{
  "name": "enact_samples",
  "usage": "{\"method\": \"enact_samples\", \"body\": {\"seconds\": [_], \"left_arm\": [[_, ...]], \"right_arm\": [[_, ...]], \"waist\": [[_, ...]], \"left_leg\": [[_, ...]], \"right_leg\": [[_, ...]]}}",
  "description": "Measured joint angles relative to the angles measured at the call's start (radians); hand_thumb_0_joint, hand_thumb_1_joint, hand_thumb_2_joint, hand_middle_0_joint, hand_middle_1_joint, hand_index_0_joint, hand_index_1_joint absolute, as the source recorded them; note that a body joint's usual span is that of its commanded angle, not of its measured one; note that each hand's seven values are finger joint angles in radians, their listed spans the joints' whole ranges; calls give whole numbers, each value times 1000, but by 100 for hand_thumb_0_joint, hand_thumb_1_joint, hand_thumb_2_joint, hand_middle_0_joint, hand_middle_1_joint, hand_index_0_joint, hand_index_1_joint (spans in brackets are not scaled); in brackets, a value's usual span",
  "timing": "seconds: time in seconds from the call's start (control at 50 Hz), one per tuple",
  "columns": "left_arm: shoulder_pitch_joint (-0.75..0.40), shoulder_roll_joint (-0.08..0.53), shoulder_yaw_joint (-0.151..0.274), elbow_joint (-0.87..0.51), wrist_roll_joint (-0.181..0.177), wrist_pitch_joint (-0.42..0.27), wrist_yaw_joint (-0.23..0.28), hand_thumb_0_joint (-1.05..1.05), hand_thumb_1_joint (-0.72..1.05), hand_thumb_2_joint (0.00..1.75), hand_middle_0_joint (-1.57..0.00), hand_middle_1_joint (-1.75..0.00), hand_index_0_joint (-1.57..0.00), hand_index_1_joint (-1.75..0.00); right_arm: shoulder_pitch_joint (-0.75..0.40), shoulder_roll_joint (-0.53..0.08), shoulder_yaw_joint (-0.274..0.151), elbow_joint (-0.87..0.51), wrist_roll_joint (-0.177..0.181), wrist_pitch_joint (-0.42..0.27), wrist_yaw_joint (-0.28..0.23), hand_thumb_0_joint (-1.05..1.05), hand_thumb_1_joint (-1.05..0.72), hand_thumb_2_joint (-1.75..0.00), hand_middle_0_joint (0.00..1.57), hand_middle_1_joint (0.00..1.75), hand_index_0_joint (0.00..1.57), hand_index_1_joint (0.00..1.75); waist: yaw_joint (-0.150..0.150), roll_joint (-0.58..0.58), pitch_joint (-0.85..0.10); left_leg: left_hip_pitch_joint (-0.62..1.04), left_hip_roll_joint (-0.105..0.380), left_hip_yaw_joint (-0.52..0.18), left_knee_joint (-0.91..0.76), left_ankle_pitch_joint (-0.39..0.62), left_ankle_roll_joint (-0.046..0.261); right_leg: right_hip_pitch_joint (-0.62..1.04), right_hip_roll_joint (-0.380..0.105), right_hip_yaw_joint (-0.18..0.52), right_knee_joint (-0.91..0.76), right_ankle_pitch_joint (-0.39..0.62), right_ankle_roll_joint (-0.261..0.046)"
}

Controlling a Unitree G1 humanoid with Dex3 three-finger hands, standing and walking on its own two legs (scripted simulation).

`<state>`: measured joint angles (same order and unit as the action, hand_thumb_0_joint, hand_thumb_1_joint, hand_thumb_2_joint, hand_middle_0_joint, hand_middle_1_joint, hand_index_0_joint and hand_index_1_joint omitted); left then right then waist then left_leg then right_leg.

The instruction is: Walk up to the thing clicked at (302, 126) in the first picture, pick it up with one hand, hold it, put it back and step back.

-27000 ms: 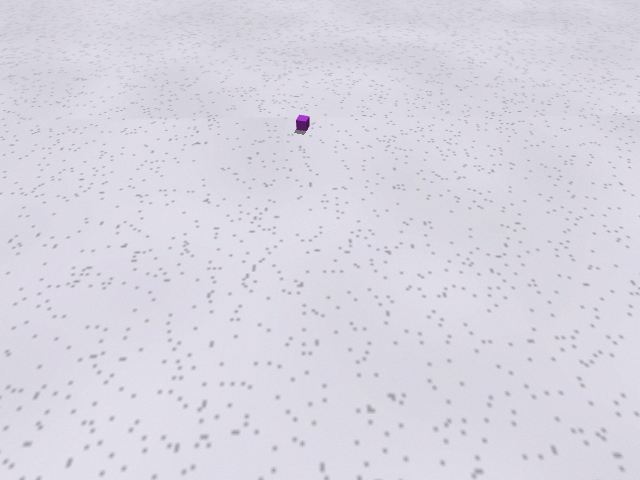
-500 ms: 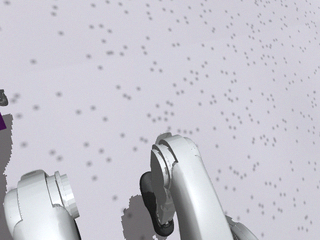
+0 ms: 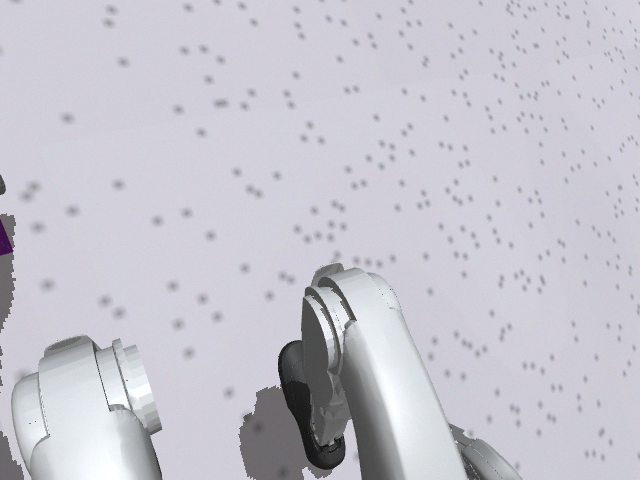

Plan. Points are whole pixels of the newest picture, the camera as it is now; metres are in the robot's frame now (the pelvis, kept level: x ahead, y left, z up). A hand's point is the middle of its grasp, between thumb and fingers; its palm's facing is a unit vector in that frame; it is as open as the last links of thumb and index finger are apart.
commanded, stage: open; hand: left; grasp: from above
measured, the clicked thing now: out of the picture +0.46 +0.29 -0.27
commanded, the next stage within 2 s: withdraw in 0.22 s
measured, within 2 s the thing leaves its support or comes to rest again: neither
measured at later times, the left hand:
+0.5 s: hand out of the picture +0.45 +0.29 -0.22, palm faces -0.45 -0.04 -0.89, open 13.1 cm
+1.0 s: hand out of the picture +0.45 +0.31 -0.02, palm faces -0.49 -0.08 -0.87, open 13.9 cm
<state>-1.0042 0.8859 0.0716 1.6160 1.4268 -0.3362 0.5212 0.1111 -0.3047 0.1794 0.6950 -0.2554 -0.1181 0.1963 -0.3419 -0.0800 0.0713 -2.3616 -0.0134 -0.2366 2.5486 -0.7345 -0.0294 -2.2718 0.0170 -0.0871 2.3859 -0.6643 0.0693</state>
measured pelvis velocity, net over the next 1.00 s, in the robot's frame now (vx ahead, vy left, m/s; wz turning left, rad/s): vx -0.01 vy -0.01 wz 0.11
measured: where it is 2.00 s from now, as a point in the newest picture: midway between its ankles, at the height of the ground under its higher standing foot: (238, 469)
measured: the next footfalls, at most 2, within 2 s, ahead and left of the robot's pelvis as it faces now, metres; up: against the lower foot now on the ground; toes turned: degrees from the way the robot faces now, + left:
none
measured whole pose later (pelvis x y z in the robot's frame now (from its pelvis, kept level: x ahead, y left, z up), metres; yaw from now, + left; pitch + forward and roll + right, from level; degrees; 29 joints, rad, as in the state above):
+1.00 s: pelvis -0.01 -0.01 +0.09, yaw +6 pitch +35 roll -6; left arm -1.02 0.67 -0.03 1.30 1.14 -0.07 0.11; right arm 0.17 -0.30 0.04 0.67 -0.07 0.02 0.13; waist -0.22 0.05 -0.12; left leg -2.16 0.00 -0.12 2.21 -0.67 -0.02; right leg -2.11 -0.02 -0.02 2.13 -0.63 0.05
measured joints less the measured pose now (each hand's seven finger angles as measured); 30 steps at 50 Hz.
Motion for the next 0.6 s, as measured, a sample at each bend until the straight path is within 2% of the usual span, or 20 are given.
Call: {"method": "enact_samples", "body": {"seconds": [0.2, 0.26, 0.36, 0.42, 0.5, 0.6], "left_arm": [[-21, -2, -24, 26, 17, 0, 31, 0, -20, 90, -27, -97, -29, -93], [-18, 4, -9, 28, 21, 7, 33, 0, -21, 91, -26, -98, -28, -94], [-20, 1, -7, 35, 5, 21, 31, 0, -24, 93, -23, -99, -25, -96], [-12, 7, 16, 22, 5, 22, 22, 0, -29, 93, -20, -100, -22, -97], [18, -12, 27, -57, -14, 28, 14, 0, -37, 94, -15, -102, -17, -99], [69, -81, 56, -195, -58, 82, 21, 0, -44, 95, -12, -103, -14, -100]], "right_arm": [[3, 5, 8, 8, -2, -8, 8, 0, -91, -90, 20, 30, 20, 30], [3, 6, 12, 2, -3, -15, 10, 0, -91, -90, 20, 30, 20, 30], [7, 5, 14, 2, -1, -25, 14, 0, -91, -90, 20, 30, 20, 30], [9, 1, 13, -7, 0, -27, 14, 0, -91, -90, 20, 30, 20, 30], [27, 1, -4, -6, 7, -28, 17, 0, -92, -90, 20, 30, 20, 30], [56, 13, -51, 14, 36, -12, 34, 0, -92, -90, 20, 30, 20, 30]], "waist": [[-7, -6, -9], [-13, -4, -4], [-17, 0, 1], [-18, 4, 12], [-2, 10, 4], [35, 39, -56]], "left_leg": [[-2, 1, 4, -3, 2, 2], [-1, 2, 2, -1, 2, 1], [-3, 3, 3, 0, 2, 0], [-3, 3, 0, 1, 2, -2], [-4, 3, 1, -3, 0, -8], [-8, 3, 14, -27, -4, -12]], "right_leg": [[-3, 1, 2, -2, 2, -5], [-3, 2, 1, -1, 4, -4], [-8, 4, 3, 2, 5, -2], [-9, 4, 1, 2, 7, -1], [-15, 3, 2, 2, 6, -2], [-25, -4, 11, -8, -4, -5]]}}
